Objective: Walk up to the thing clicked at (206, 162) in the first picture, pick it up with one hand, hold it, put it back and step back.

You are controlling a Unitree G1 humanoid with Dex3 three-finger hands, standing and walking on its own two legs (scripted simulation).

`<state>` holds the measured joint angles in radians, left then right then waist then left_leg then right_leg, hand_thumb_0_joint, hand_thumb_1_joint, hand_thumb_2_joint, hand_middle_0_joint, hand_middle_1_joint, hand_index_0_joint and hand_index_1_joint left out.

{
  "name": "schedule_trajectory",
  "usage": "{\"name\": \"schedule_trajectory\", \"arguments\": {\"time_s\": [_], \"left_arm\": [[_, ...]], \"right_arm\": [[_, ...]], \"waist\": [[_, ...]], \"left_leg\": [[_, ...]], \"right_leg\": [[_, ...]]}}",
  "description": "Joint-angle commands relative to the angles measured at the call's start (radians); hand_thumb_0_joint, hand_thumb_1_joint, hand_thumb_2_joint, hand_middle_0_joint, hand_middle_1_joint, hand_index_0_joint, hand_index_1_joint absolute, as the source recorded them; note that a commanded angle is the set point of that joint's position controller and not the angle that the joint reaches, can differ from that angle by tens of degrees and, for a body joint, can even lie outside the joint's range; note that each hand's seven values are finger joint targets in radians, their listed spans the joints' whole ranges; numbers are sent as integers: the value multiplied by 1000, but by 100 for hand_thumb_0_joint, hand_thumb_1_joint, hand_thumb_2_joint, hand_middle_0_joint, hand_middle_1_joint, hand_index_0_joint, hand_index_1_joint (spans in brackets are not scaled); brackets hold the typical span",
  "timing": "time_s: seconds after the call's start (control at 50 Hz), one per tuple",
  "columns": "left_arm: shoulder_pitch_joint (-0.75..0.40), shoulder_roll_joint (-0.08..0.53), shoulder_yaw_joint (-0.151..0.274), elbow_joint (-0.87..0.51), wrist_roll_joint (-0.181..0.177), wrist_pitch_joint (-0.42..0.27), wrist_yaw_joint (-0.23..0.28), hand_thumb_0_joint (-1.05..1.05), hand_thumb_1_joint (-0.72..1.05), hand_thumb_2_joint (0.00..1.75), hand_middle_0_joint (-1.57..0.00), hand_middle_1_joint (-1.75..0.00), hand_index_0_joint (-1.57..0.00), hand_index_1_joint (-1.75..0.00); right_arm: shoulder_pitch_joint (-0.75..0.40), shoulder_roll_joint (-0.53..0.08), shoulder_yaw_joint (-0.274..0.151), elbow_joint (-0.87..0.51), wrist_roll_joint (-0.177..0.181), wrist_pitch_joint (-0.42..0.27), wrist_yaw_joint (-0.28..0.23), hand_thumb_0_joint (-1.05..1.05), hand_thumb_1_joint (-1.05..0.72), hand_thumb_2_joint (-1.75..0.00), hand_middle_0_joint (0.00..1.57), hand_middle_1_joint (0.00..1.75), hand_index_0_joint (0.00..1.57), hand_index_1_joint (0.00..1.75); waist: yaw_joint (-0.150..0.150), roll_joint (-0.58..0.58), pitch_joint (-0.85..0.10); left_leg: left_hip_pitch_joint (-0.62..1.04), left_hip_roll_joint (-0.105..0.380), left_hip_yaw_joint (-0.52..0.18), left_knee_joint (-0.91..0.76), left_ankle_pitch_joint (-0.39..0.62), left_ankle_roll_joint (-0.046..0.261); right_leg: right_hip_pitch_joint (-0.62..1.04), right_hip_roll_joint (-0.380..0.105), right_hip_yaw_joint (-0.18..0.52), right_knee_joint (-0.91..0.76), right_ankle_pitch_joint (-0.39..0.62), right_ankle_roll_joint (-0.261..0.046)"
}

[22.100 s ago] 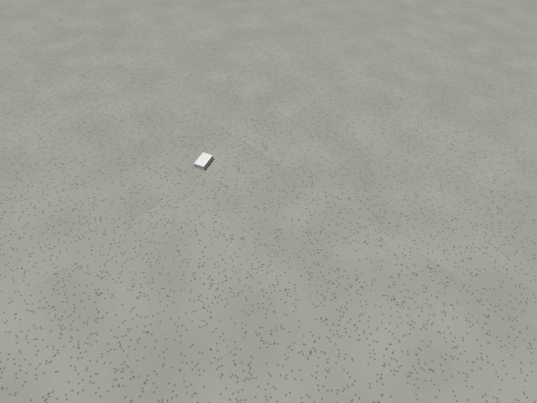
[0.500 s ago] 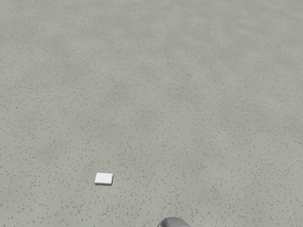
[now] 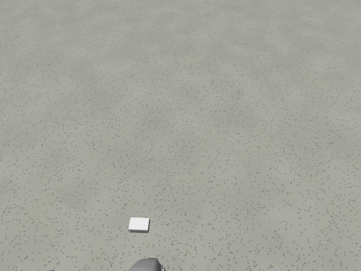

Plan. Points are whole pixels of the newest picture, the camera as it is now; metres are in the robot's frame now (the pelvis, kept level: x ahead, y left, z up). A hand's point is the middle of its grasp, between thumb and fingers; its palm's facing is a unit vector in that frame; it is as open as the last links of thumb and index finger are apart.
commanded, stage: walk up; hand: left
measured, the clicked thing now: (139, 224) +0.42 +0.25 -0.75
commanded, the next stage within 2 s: stand in 0.54 s
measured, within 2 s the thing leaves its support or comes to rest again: neither
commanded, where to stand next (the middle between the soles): +0.04 +0.00 m, yaw +0 degrees
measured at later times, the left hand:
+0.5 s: hand out of the picture -0.01 +0.27 -0.14, palm faces -0.03 -0.92 -0.39, open 7.4 cm
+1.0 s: hand out of the picture +0.06 +0.25 -0.13, palm faces -0.05 -0.94 -0.33, open 7.4 cm
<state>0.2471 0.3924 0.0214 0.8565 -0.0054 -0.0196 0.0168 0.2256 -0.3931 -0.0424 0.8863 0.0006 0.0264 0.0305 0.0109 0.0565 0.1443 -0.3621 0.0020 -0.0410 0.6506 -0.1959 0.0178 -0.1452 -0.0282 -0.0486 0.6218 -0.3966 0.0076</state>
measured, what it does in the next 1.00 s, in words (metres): steps on the spot: left foot, then right foot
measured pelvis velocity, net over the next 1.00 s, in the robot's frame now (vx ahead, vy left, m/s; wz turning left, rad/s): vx -0.05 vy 0.01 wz -0.03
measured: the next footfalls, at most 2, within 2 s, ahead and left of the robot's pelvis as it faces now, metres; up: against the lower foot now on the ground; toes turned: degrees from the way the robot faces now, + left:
left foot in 0.02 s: +0.12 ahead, +0.12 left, +0.00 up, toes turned -2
right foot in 0.28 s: -0.02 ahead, -0.11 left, +0.00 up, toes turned -1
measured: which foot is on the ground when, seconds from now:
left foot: up 0.00-0.00, down 0.02-0.32, up 0.34-0.50, down 0.52-1.00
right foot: down 0.00-0.04, up 0.06-0.26, down 0.28-1.00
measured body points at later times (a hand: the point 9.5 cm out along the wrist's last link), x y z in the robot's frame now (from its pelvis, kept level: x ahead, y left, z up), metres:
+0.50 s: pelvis -0.04 +0.00 +0.00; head -0.02 -0.01 +0.45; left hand +0.00 +0.32 -0.11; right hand +0.03 -0.32 -0.13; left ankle -0.01 +0.13 -0.71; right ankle -0.06 -0.11 -0.72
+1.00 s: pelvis -0.05 +0.01 +0.02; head -0.05 +0.01 +0.47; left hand +0.06 +0.30 -0.10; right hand +0.05 -0.29 -0.10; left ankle -0.02 +0.13 -0.72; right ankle -0.06 -0.11 -0.72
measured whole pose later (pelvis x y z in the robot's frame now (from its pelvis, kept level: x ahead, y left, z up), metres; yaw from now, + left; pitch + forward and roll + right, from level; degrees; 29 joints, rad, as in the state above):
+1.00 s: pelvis -0.05 +0.01 +0.02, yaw -2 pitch -3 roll +0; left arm 0.08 0.34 -0.01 1.11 0.00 -0.03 -0.01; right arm 0.06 -0.34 0.00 1.11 0.00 -0.02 0.02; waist 0.00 0.00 0.05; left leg -0.14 0.00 -0.01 0.33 -0.15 0.00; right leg -0.09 0.00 0.01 0.34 -0.20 0.00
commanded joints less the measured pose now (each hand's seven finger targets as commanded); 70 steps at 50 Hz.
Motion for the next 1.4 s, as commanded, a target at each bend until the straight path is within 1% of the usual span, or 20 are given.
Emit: {"name": "schedule_trajectory", "arguments": {"time_s": [0.0,0.02,0.04,0.12,0.2,0.24,0.26,0.28,0.3,0.36,0.44,0.48,0.5,0.52,0.54,0.56,0.64,0.68,0.88,1.38], "left_arm": [[-10,197,59,-80,-29,6,28,0,90,90,-20,-30,-20,-30],[16,186,56,-63,-38,23,35,0,90,90,-20,-30,-20,-30],[-17,205,62,-43,-29,34,39,0,90,90,-20,-30,-20,-30],[26,200,64,6,-18,32,27,0,90,90,-20,-30,-20,-30],[50,178,77,32,13,21,5,0,90,90,-20,-30,-20,-30],[109,173,88,65,30,13,2,0,90,90,-20,-30,-20,-30],[95,204,100,56,43,6,3,0,90,90,-20,-30,-20,-30],[62,272,117,23,53,3,5,0,90,90,-20,-30,-20,-30],[-50,353,125,-9,57,2,2,0,90,90,-20,-30,-20,-30],[-134,225,90,-18,42,-29,6,0,90,90,-20,-30,-20,-30],[-55,239,93,-11,52,-28,-18,0,90,90,-20,-30,-20,-30],[-24,248,91,-16,34,-15,-30,0,90,90,-20,-30,-20,-30],[-25,226,79,-24,32,-11,-34,0,90,90,-20,-30,-20,-30],[-70,143,52,1,0,-15,-21,0,90,90,-20,-30,-20,-30],[-68,143,52,3,-18,-9,-8,0,90,90,-20,-30,-20,-30],[-72,164,53,18,-18,-7,-3,0,90,90,-20,-30,-20,-30],[-85,187,50,101,3,-18,-14,0,90,90,-20,-30,-20,-30],[-107,172,37,123,5,-19,-16,0,90,90,-20,-30,-20,-30],[-173,179,20,206,9,-24,-16,0,90,90,-20,-30,-20,-30],[-177,168,15,235,8,-19,-11,0,90,90,-20,-30,-20,-30]], "right_arm": [[44,-280,-80,-59,-23,-31,-34,0,-90,-90,20,30,20,30],[26,-296,-79,-72,-3,-34,-33,0,-90,-90,20,30,20,30],[20,-287,-83,-68,-4,-32,-33,0,-90,-90,20,30,20,30],[-92,-244,-71,-101,-19,-19,-47,0,-90,-90,20,30,20,30],[-90,-245,-74,-101,-36,-11,-31,0,-90,-90,20,30,20,30],[-112,-238,-69,-102,-26,-2,-31,0,-90,-90,20,30,20,30],[-86,-199,-56,-95,-17,1,-31,0,-90,-90,20,30,20,30],[-139,-142,-40,-115,-10,-5,-30,0,-90,-90,20,30,20,30],[-193,-198,-61,-104,-15,-5,-44,0,-90,-90,20,30,20,30],[-84,-158,-50,-43,7,-27,-32,0,-90,-90,20,30,20,30],[-81,-169,-37,-24,-12,-60,-20,0,-90,-90,20,30,20,30],[-39,-169,-45,-13,-21,-81,-22,0,-90,-90,20,30,20,30],[1,-186,-58,-6,-25,-92,-26,0,-90,-90,20,30,20,30],[-100,-209,-56,-10,-28,-97,-39,0,-90,-90,20,30,20,30],[-96,-243,-55,4,-22,-99,-41,0,-90,-90,20,30,20,30],[-110,-240,-51,18,-22,-94,-38,0,-90,-90,20,30,20,30],[-126,-182,-21,67,2,-79,-38,0,-90,-90,20,30,20,30],[-149,-176,-16,90,4,-74,-39,0,-90,-90,20,30,20,30],[-189,-159,-2,172,-4,-69,-29,0,-90,-90,20,30,20,30],[-196,-175,6,219,-5,-67,-36,0,-90,-90,20,30,20,30]], "waist": [[-25,37,-190],[-26,119,-272],[-37,113,-266],[3,109,-208],[-13,122,-210],[26,87,-213],[16,-4,-181],[48,-198,-100],[45,-235,-25],[-29,-112,-63],[27,-251,-126],[8,-207,-118],[-19,-171,-137],[-20,-22,-118],[20,1,-174],[27,-17,-156],[1,-9,-185],[-2,-16,-180],[-13,-64,-122],[-12,-51,-199]], "left_leg": [[257,192,-204,-170,672,112],[259,308,-377,-190,705,249],[185,331,-429,-225,571,279],[103,240,-232,-218,191,217],[79,223,-256,-247,-149,189],[-25,203,-220,-193,-192,137],[-122,151,-181,-122,-257,78],[-256,11,-74,49,-346,8],[-114,-35,-89,262,-339,-15],[-59,-48,-100,265,-217,-11],[2,-36,50,-9,-229,-22],[118,-56,80,-214,-154,0],[247,-35,14,-256,-154,30],[362,170,-256,-332,190,59],[272,262,-342,-298,255,136],[193,252,-315,-310,215,147],[213,118,-113,-293,190,22],[240,106,-90,-296,181,11],[239,112,-89,-373,45,2],[281,131,-71,-371,188,6]], "right_leg": [[-165,1,58,267,399,-34],[-154,77,61,360,-76,-28],[-145,71,143,477,-275,-36],[-206,40,122,440,-190,-46],[-135,47,38,131,-153,-30],[6,54,30,-75,-15,-55],[35,8,148,-157,-92,-83],[-82,-230,541,-327,-314,-182],[-354,-370,656,-396,-362,-273],[-198,-210,341,-256,171,-194],[-19,-170,268,-228,107,-174],[-43,-166,243,-151,127,-162],[-126,-143,212,-75,125,-135],[-271,-68,171,-32,358,-59],[-166,-27,114,-34,167,-29],[-78,-23,119,-83,89,-27],[56,-67,157,-224,316,-43],[48,-85,166,-265,343,-51],[-8,-91,173,-368,194,-35],[48,-96,155,-357,327,-26]]}}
